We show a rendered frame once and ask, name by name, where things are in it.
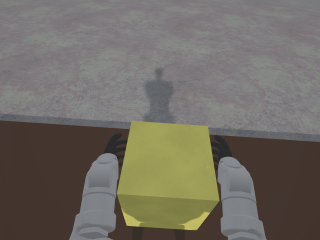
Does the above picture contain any left robot forearm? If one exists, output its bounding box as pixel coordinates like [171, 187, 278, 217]
[69, 153, 119, 240]

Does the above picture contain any right robot hand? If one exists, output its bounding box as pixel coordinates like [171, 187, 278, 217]
[210, 135, 232, 171]

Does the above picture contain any carton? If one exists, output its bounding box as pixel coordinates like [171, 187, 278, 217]
[117, 121, 220, 231]

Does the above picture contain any right robot forearm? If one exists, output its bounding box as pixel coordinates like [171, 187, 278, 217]
[217, 156, 267, 240]

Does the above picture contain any left robot hand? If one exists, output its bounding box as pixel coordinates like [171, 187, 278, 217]
[103, 133, 128, 167]

